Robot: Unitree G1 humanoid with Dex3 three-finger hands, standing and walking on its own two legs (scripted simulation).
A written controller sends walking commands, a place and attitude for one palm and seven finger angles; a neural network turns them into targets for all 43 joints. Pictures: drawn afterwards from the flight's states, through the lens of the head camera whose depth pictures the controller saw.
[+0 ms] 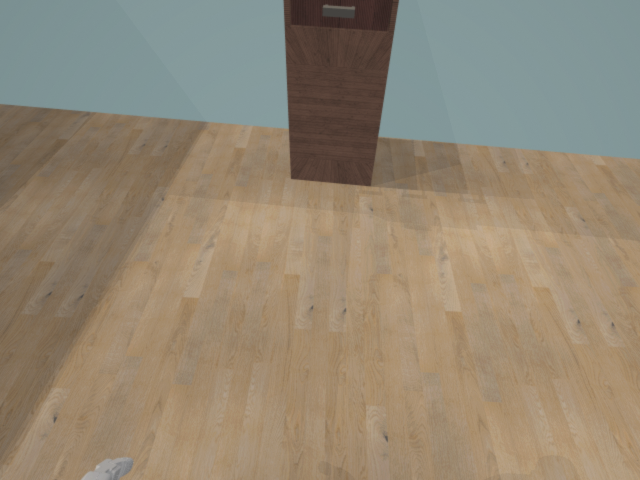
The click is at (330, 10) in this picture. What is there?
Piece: drawer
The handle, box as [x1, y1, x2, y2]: [322, 4, 354, 17]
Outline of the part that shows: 323,5 322,15 341,17 353,17 354,15 354,6 345,7 330,6 326,4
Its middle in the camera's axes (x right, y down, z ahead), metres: +0.06 -0.80 +1.35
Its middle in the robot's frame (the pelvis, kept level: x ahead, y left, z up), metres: +1.56 +0.01 +0.03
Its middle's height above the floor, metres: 0.80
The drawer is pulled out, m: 0.00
